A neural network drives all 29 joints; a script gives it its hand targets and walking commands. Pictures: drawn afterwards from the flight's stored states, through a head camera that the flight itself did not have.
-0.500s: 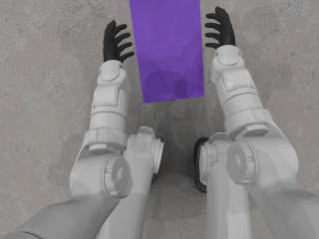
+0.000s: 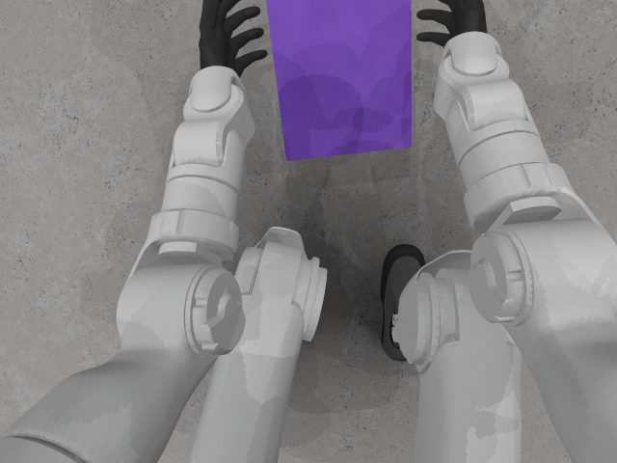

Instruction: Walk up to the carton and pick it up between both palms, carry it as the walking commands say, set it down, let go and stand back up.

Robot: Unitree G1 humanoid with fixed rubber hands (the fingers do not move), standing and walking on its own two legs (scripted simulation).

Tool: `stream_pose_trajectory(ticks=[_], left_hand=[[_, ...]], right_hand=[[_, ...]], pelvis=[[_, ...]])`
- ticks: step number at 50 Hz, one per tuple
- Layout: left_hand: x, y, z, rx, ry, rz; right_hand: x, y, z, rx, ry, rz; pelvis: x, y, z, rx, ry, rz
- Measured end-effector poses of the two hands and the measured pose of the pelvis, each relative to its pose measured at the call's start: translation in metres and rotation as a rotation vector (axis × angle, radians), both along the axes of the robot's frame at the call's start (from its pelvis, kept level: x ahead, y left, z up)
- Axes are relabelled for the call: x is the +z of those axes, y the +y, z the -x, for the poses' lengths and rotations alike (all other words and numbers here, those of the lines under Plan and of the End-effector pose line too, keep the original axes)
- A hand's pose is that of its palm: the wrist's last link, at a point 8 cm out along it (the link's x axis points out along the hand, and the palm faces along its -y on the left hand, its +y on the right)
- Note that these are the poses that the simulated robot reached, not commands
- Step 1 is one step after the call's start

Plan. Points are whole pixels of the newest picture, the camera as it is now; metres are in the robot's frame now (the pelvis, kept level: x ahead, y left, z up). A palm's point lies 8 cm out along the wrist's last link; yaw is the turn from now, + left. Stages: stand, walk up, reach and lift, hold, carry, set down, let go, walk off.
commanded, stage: set down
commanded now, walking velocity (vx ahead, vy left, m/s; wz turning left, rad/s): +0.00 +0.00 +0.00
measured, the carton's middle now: (334, 33) +0.57 +0.03 -0.27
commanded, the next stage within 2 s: none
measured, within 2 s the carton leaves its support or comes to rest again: rests again in 1.04 s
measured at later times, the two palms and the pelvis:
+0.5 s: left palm (220, 60) +0.50 +0.15 -0.18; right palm (456, 29) +0.54 -0.10 -0.18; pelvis +0.01 +0.00 -0.01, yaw +0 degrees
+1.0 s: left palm (220, 65) +0.50 +0.16 -0.19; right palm (454, 31) +0.55 -0.10 -0.19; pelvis +0.01 +0.00 -0.01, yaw +1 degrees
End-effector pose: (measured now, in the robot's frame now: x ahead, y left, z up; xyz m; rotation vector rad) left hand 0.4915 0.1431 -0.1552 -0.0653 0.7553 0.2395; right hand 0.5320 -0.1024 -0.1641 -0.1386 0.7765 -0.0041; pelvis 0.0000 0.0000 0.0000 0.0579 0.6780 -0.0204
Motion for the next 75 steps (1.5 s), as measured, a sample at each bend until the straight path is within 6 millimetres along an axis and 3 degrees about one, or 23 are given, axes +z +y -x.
stream_pose_trajectory(ticks=[12,36,55,75], left_hand=[[-0.018,0.01,-0.009,-0.013,0.02,-0.006],[-0.022,0.011,-0.014,-0.034,0.01,-0.002],[-0.039,0.008,-0.003,-0.057,0.07,0.009],[-0.039,0.01,-0.003,-0.081,0.061,0.009]], right_hand=[[-0.013,0.005,-0.01,0.04,0.012,-0.042],[-0.018,0.002,-0.014,0.068,0.009,-0.064],[-0.03,-0.002,-0.01,0.093,0.05,-0.052],[-0.031,-0.003,-0.011,0.114,0.044,-0.067]], pelvis=[[-0.007,0.003,-0.007,0.009,-0.037,0.009],[-0.008,0.0,-0.01,0.017,-0.035,0.001],[-0.005,-0.001,-0.014,0.019,-0.019,-0.002],[-0.01,-0.003,-0.01,0.02,-0.057,-0.006]])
